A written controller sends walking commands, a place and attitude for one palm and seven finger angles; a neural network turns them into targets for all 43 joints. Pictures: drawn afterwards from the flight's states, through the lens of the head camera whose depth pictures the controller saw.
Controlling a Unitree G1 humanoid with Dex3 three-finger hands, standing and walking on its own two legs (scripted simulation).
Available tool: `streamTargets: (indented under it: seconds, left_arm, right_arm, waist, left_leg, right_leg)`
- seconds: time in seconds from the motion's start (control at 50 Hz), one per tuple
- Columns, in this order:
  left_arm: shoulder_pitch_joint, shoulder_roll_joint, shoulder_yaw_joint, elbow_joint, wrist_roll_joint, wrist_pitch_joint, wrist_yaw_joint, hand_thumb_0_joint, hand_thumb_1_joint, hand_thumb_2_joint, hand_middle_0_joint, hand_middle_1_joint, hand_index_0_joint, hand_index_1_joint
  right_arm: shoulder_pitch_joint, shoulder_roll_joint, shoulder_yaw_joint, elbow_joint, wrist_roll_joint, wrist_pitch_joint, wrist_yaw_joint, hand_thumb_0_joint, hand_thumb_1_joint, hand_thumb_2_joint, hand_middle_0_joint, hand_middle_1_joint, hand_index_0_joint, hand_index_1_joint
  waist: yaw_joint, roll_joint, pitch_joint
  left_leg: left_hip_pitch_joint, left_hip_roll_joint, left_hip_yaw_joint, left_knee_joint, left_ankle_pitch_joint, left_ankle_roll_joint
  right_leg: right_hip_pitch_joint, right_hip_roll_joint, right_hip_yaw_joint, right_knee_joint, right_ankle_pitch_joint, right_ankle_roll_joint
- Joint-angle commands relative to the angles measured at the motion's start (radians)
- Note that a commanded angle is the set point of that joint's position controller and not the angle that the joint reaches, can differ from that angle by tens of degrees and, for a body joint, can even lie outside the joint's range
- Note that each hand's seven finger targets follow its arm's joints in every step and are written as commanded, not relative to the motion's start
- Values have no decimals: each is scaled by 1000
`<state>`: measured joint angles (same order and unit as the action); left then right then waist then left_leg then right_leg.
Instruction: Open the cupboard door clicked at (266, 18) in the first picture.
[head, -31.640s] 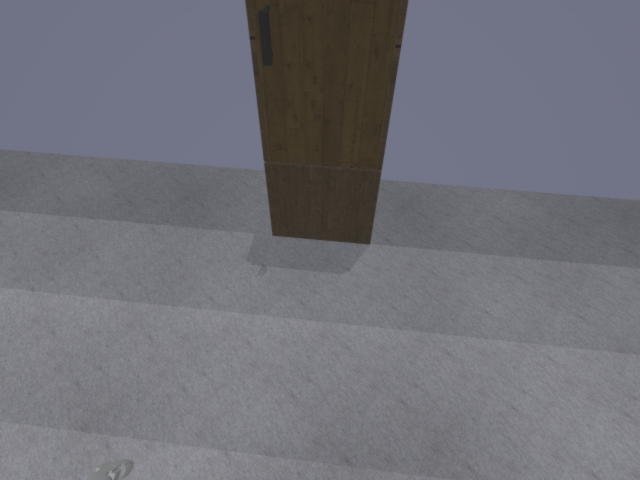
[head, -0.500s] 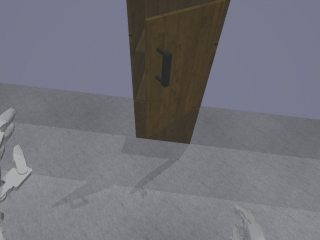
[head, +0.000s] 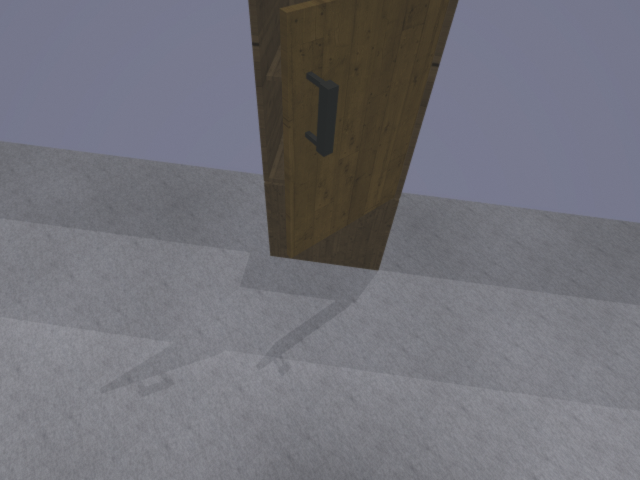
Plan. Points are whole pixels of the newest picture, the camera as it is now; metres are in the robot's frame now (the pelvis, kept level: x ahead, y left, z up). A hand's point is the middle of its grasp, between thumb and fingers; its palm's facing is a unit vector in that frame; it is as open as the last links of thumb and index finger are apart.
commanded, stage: let the arm hang, fingers relaxed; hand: left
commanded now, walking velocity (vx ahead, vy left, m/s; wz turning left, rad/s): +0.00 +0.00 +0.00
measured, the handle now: (318, 114) +0.67 +0.05 +0.08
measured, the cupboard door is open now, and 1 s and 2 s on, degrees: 46 46 46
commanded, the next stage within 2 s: look to check the result in 0.60 s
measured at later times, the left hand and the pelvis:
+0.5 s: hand out of the picture +0.11 +0.21 -0.15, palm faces +0.00 -0.95 -0.31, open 7.4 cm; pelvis +0.03 -0.02 +0.01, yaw -1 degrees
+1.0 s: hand out of the picture +0.10 +0.20 -0.15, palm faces -0.01 -0.95 -0.32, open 7.4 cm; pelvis +0.05 -0.03 +0.01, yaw -2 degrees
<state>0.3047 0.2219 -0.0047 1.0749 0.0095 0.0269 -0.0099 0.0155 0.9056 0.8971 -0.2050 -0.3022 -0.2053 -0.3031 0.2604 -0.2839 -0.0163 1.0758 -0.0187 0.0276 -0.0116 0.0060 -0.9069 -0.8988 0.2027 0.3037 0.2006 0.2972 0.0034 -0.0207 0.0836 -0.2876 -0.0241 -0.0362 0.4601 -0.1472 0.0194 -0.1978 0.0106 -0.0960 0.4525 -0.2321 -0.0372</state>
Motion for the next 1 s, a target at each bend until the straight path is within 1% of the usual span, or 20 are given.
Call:
streamTargets:
  seconds: [0.0,0.06,0.14,0.2,0.22,0.28,0.3,0.32,0.38,0.42,0.44,0.5,0.54,0.62,0.64,0.66,0.72,0.84,0.88,0.98]
  left_arm:
    - [-41,195,46,-24,0,-42,19,0,900,900,-200,-300,-200,-300]
    - [-49,193,44,3,0,-40,21,0,900,900,-200,-300,-200,-300]
    - [-62,208,46,15,0,-42,24,0,900,900,-200,-300,-200,-300]
    - [-90,217,46,14,-1,-44,26,0,900,900,-200,-300,-200,-300]
    - [-97,219,48,12,-1,-46,27,0,900,900,-200,-300,-200,-300]
    - [-106,222,47,11,-2,-49,30,0,900,900,-200,-300,-200,-300]
    - [-108,223,48,11,-2,-50,30,0,900,900,-200,-300,-200,-300]
    - [-116,223,49,9,-2,-53,31,0,900,900,-200,-300,-200,-300]
    - [-132,227,50,5,-1,-52,33,0,900,900,-200,-300,-200,-300]
    - [-140,229,52,1,-1,-55,33,0,900,900,-200,-300,-200,-300]
    - [-138,230,55,-3,0,-56,34,0,900,900,-200,-300,-200,-300]
    - [-155,233,56,-6,-1,-59,35,0,900,900,-200,-300,-200,-300]
    - [-158,236,58,-7,0,-59,36,0,900,900,-200,-300,-200,-300]
    - [-167,233,59,-7,-2,-59,36,0,900,900,-200,-300,-200,-300]
    - [-162,235,60,-6,-1,-59,36,0,900,900,-200,-300,-200,-300]
    - [-163,231,58,-4,-1,-59,36,0,900,900,-200,-300,-200,-300]
    - [-164,230,58,-2,-3,-59,37,0,900,900,-200,-300,-200,-300]
    - [-158,231,57,3,-2,-58,37,0,900,900,-200,-300,-200,-300]
    - [-154,231,55,8,-4,-58,37,0,900,900,-200,-300,-200,-300]
    - [-147,231,53,11,-5,-58,38,0,900,900,-200,-300,-200,-300]
  right_arm:
    - [-33,-133,-22,-44,3,-32,-12,0,-900,-900,200,300,200,300]
    - [-33,-127,-23,-24,2,-26,-13,0,-900,-900,200,300,200,300]
    - [-36,-129,-24,-8,2,-24,-11,0,-900,-900,200,300,200,300]
    - [-47,-128,-22,3,1,-27,-9,0,-900,-900,200,300,200,300]
    - [-52,-134,-23,5,1,-29,-10,0,-900,-900,200,300,200,300]
    - [-74,-129,-19,12,1,-34,-9,0,-900,-900,200,300,200,300]
    - [-83,-130,-19,11,1,-35,-9,0,-900,-900,200,300,200,300]
    - [-85,-136,-19,11,2,-37,-10,0,-900,-900,200,300,200,300]
    - [-101,-133,-17,14,2,-38,-10,0,-900,-900,200,300,200,300]
    - [-109,-140,-18,12,1,-42,-11,0,-900,-900,200,300,200,300]
    - [-114,-140,-18,10,2,-42,-11,0,-900,-900,200,300,200,300]
    - [-119,-142,-18,11,2,-44,-12,0,-900,-900,200,300,200,300]
    - [-126,-146,-18,8,3,-43,-13,0,-900,-900,200,300,200,300]
    - [-131,-149,-16,11,1,-43,-15,0,-900,-900,200,300,200,300]
    - [-133,-153,-17,8,2,-43,-15,0,-900,-900,200,300,200,300]
    - [-132,-151,-16,9,1,-43,-15,0,-900,-900,200,300,200,300]
    - [-130,-156,-16,9,1,-42,-18,0,-900,-900,200,300,200,300]
    - [-130,-160,-15,6,5,-39,-20,0,-900,-900,200,300,200,300]
    - [-125,-155,-13,10,4,-39,-20,0,-900,-900,200,300,200,300]
    - [-124,-154,-14,10,5,-38,-20,0,-900,-900,200,300,200,300]
  waist:
    - [-7,75,-57]
    - [-10,45,-15]
    - [-8,-7,-19]
    - [-10,-36,-18]
    - [-11,-37,-26]
    - [-3,10,-49]
    - [-2,-6,-53]
    - [-3,-2,-65]
    - [1,-3,-56]
    - [-1,15,-85]
    - [4,15,-85]
    - [-1,10,-103]
    - [2,7,-101]
    - [-3,43,-98]
    - [0,28,-98]
    - [-2,40,-100]
    - [-4,33,-110]
    - [-4,15,-79]
    - [-5,26,-96]
    - [-6,5,-92]
  left_leg:
    - [47,102,-126,-113,-95,25]
    - [62,100,-117,-112,-105,24]
    - [80,96,-96,-94,-71,23]
    - [90,98,-93,-91,-13,23]
    - [95,104,-94,-96,8,24]
    - [100,116,-98,-112,72,25]
    - [105,116,-99,-115,84,25]
    - [107,120,-98,-117,105,24]
    - [106,121,-99,-129,121,23]
    - [125,123,-95,-130,149,20]
    - [127,122,-93,-125,160,21]
    - [136,122,-85,-128,178,15]
    - [140,121,-81,-127,177,15]
    - [148,124,-80,-133,189,10]
    - [154,125,-76,-129,188,11]
    - [159,125,-74,-128,195,10]
    - [172,127,-71,-130,199,8]
    - [176,128,-66,-132,177,10]
    - [183,130,-64,-135,183,8]
    - [194,131,-59,-134,182,9]
  right_leg:
    - [-20,-124,167,-157,-127,-52]
    - [-58,-127,168,-182,-169,-53]
    - [-53,-136,169,-202,-176,-52]
    - [-39,-138,168,-199,-127,-50]
    - [-28,-137,166,-194,-101,-47]
    - [19,-135,152,-164,9,-37]
    - [28,-134,152,-162,37,-34]
    - [47,-135,152,-156,77,-32]
    - [61,-135,144,-154,105,-28]
    - [84,-139,148,-151,147,-26]
    - [88,-139,146,-152,163,-24]
    - [117,-144,147,-157,213,-21]
    - [118,-143,147,-163,223,-17]
    - [129,-145,153,-169,241,-20]
    - [125,-144,148,-173,243,-16]
    - [129,-147,149,-174,257,-16]
    - [137,-144,153,-176,276,-17]
    - [116,-138,154,-196,254,-12]
    - [129,-141,157,-191,263,-12]
    - [124,-141,151,-193,276,-9]
